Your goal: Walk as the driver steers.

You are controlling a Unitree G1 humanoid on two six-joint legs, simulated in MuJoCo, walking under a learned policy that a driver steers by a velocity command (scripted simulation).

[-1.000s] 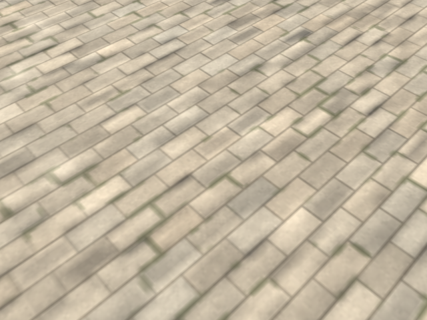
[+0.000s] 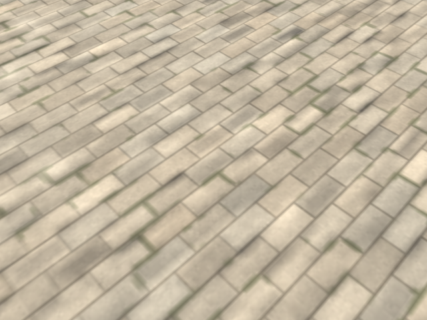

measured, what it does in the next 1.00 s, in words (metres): walks ahead: left foot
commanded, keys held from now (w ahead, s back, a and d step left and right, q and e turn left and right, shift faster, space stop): no key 0.62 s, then w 0.38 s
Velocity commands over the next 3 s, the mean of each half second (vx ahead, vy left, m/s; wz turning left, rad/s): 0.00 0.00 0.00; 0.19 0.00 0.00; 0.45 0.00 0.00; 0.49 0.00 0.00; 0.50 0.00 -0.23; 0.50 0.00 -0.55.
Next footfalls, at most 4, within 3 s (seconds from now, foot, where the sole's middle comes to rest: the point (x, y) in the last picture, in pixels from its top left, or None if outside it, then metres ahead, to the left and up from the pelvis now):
0.94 left None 0.13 0.16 -0.78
1.46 right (244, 317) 0.52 -0.06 -0.78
2.00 left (172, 231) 0.82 0.19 -0.78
2.58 right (239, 169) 1.12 -0.07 -0.78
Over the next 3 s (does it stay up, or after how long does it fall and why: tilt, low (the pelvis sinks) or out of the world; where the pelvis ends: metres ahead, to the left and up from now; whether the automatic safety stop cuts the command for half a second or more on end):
stays up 1.20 0.00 0.00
